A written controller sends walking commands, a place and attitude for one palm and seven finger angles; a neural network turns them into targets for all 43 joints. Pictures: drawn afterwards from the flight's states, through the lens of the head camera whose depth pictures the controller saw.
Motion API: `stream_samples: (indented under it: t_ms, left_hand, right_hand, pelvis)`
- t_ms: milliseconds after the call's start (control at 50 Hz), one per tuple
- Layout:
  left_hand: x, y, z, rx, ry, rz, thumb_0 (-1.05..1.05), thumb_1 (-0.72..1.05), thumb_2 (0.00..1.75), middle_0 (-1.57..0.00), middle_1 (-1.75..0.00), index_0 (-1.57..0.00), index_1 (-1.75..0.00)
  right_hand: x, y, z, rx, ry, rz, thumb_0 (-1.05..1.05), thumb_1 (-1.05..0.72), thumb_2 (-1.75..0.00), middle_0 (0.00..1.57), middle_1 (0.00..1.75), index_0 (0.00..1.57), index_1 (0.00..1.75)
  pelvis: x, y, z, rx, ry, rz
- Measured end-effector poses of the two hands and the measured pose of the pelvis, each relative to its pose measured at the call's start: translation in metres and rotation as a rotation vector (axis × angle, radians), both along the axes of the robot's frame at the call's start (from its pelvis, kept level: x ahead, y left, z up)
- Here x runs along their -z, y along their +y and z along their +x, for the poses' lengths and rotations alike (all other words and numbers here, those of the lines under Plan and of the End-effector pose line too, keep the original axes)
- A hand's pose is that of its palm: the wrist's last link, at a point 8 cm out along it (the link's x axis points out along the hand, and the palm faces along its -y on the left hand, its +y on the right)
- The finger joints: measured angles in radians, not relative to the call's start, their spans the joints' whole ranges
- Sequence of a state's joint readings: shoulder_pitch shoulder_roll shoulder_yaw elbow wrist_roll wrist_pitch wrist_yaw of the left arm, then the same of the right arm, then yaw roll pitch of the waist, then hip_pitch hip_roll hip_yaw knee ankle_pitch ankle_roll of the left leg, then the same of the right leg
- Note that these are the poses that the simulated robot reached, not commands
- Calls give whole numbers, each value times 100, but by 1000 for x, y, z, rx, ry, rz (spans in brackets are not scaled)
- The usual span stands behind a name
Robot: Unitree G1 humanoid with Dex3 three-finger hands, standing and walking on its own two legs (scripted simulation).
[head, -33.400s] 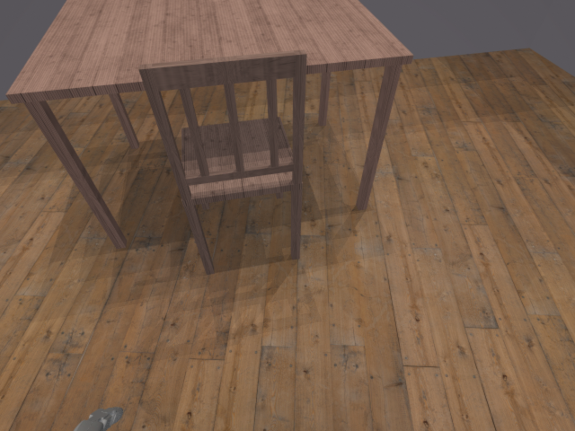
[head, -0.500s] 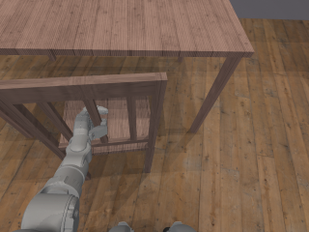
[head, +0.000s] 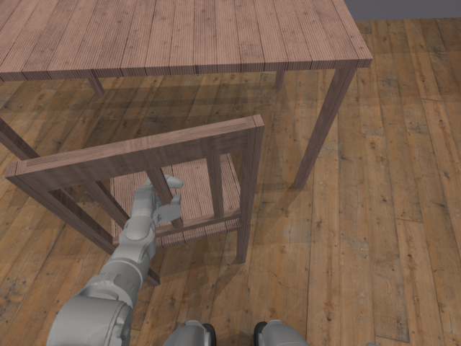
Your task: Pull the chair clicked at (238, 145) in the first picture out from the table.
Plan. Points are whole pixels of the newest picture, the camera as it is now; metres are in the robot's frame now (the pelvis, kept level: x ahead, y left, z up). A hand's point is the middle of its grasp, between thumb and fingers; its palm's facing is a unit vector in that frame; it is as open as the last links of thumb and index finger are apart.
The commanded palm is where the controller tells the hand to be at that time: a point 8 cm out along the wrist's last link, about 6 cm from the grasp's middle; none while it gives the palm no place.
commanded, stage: step backward, pulling the chair out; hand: left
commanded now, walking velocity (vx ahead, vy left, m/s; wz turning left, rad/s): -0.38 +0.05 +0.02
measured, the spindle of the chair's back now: (167, 200) +0.40 +0.13 -0.08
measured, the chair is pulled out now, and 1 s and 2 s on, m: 0.17 0.23 0.27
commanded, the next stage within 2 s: none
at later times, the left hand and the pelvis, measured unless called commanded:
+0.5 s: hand (167, 228) +0.33 +0.12 -0.06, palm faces +0.02 -0.99 -0.15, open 5.4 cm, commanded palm +0.34 +0.18 -0.05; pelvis -0.02 +0.00 +0.00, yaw +1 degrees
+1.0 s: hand (163, 237) +0.32 +0.12 -0.06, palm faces -0.02 -0.99 -0.16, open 5.5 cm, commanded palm +0.32 +0.18 -0.05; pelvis -0.07 +0.02 -0.01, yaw +1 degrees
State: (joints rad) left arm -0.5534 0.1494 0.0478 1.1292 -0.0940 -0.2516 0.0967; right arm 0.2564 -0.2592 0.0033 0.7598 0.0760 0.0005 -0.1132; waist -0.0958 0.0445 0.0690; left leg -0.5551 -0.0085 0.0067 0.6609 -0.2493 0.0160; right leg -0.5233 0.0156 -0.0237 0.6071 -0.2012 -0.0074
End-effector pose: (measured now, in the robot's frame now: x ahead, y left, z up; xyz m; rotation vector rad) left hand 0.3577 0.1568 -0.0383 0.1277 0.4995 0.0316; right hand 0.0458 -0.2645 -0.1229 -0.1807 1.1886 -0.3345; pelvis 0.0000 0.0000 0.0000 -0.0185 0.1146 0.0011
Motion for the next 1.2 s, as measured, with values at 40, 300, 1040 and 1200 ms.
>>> stream_samples:
  t_ms: [40,300,1040,1200]
  left_hand:
    - [0,1,-7,10,5,2,4,70,75,-27,-111,-50,-145]
    - [0,11,-30,23,-5,21,4,67,79,-29,-114,-50,-145]
    - [-1,19,-64,25,4,34,5,64,80,-30,-118,-50,-145]
    - [-1,24,-81,42,4,34,5,65,79,-30,-119,-50,-145]
  right_hand:
    - [-4,-3,-1,-10,-9,-22,0,-90,-90,21,30,20,30]
    - [0,15,16,-72,-110,-11,1,-90,-90,20,30,20,30]
    - [15,34,-66,-38,-1,17,0,-90,-90,21,30,20,30]
    - [3,20,-94,-21,14,-48,1,-90,-90,20,30,20,30]
  pelvis:
    - [-1,4,-3,-7,-11,0]
    - [5,5,-15,18,-73,19]
    - [6,23,-73,-7,-52,36]
    - [5,27,-81,9,-66,37]
